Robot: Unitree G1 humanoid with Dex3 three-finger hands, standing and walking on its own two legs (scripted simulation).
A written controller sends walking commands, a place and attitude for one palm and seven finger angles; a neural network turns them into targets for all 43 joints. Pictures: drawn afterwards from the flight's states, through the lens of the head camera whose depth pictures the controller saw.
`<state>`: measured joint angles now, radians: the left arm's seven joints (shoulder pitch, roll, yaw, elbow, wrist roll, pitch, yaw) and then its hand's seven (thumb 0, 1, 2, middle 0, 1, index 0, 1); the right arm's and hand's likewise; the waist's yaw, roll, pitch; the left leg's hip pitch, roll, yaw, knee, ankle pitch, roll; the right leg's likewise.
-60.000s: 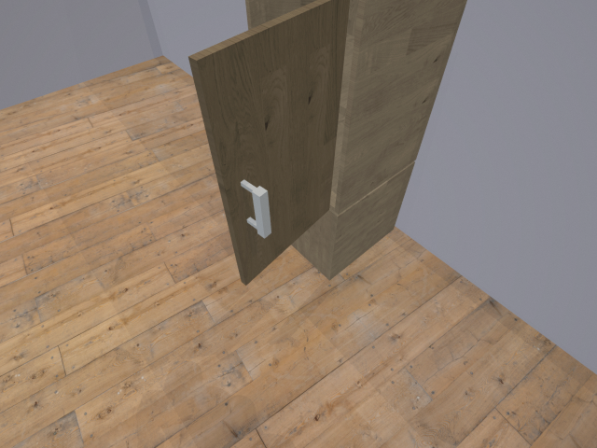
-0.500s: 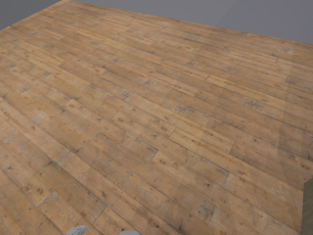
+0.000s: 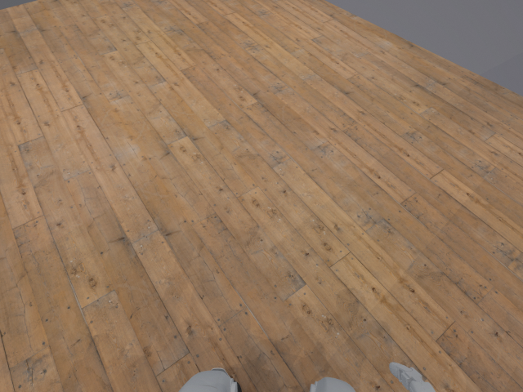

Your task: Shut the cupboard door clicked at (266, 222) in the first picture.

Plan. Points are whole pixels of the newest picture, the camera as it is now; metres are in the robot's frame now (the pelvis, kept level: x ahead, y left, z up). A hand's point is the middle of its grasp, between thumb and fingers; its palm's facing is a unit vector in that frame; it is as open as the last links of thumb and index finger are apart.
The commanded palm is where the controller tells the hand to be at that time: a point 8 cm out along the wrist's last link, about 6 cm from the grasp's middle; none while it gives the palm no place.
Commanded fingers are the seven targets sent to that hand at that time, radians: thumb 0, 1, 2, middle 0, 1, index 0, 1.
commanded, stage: walk to a spot facing it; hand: left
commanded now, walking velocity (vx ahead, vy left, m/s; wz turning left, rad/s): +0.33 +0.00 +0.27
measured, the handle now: out of the picture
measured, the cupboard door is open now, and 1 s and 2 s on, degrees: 24 24 24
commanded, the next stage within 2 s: turn to face it in 0.20 s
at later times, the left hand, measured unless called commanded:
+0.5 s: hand (201, 310) +0.26 +0.13 -0.13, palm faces +0.14 -0.96 -0.22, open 7.2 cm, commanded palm none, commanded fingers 0.00 0.90 0.90 -0.20 -0.30 -0.20 -0.30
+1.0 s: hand (204, 248) +0.39 +0.15 -0.14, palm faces -0.16 -0.96 -0.22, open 7.4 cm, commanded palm none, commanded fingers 0.00 0.90 0.90 -0.20 -0.30 -0.20 -0.30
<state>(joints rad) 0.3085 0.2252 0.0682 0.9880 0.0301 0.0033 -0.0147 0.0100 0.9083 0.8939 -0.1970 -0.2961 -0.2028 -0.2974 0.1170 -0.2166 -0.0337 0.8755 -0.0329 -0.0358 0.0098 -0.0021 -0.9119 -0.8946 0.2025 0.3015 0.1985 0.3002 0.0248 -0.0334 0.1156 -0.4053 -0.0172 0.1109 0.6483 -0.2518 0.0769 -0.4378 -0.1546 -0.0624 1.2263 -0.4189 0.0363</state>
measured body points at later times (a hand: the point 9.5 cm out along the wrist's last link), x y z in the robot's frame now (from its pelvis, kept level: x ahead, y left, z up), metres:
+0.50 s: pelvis +0.20 -0.06 +0.02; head +0.24 -0.07 +0.47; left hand +0.25 +0.18 -0.11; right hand +0.24 -0.29 -0.14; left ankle +0.16 +0.08 -0.66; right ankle +0.22 -0.15 -0.72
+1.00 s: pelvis +0.26 -0.04 +0.02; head +0.31 -0.04 +0.47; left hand +0.39 +0.20 -0.13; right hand +0.29 -0.30 -0.12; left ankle +0.26 +0.07 -0.72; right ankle +0.24 -0.17 -0.68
